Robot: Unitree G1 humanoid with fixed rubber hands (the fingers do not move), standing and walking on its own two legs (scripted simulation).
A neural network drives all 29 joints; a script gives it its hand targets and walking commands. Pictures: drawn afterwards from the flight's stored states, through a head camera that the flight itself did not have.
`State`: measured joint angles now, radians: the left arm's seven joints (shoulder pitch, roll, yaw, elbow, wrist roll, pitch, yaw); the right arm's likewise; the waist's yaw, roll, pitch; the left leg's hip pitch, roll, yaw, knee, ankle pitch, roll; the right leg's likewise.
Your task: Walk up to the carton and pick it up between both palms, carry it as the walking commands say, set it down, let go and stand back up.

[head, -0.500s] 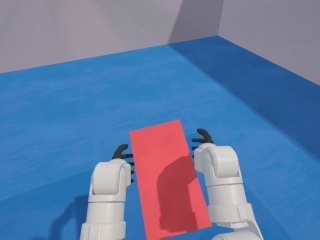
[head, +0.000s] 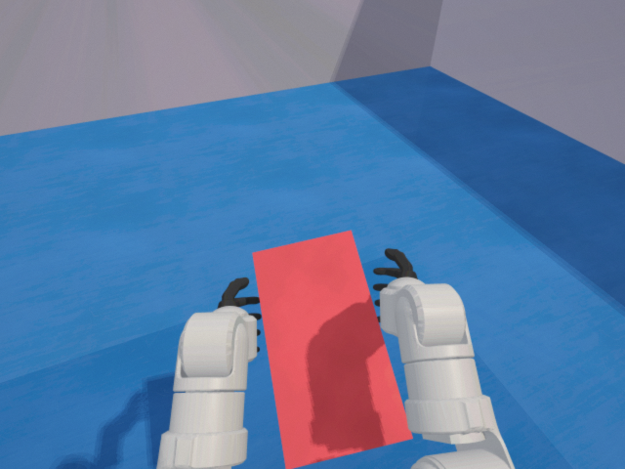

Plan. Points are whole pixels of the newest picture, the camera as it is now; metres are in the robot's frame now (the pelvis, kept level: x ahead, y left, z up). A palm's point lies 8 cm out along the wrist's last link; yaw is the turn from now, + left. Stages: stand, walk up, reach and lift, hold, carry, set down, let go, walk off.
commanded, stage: carry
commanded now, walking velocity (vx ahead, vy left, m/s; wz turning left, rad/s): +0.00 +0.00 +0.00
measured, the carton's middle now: (326, 347) +0.33 -0.01 -0.02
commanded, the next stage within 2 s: none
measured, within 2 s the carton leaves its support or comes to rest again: neither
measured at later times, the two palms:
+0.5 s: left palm (212, 311) +0.32 +0.14 +0.08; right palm (385, 284) +0.34 -0.09 +0.10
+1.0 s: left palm (218, 295) +0.36 +0.14 +0.07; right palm (381, 272) +0.38 -0.09 +0.09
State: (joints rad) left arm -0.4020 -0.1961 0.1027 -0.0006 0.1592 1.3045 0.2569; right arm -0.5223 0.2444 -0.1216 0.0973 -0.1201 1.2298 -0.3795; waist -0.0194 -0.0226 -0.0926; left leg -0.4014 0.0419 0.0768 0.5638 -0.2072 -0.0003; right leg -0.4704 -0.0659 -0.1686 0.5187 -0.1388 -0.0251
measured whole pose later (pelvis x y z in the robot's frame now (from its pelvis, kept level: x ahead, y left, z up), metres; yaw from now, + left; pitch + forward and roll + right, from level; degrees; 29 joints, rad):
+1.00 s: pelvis +0.07 +0.02 +0.00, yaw +1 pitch +2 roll +0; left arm -0.31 -0.17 0.07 0.10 0.17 1.06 0.19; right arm -0.39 0.19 -0.10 0.16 -0.16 1.00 -0.17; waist -0.01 -0.01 -0.12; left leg -0.32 0.04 0.09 0.58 -0.30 0.00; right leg -0.40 -0.07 -0.15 0.55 -0.19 -0.02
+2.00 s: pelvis +0.04 -0.08 +0.00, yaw +0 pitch +5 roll -2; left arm -0.43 -0.21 0.09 -0.08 0.13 1.30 0.33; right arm -0.53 0.25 -0.13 0.00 -0.16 1.21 -0.31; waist 0.03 0.03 -0.02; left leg -0.41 0.18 0.06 0.57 -0.24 -0.08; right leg -0.47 -0.01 -0.09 0.65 -0.35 0.02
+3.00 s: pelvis -0.07 -0.32 +0.01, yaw +0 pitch +5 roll -3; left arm -0.41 -0.20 0.08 -0.09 0.12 1.31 0.33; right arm -0.53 0.25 -0.13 0.01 -0.15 1.21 -0.31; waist 0.02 0.00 -0.03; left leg -0.40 0.15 0.11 0.52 -0.19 -0.02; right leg -0.54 -0.01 -0.06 0.82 -0.40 0.04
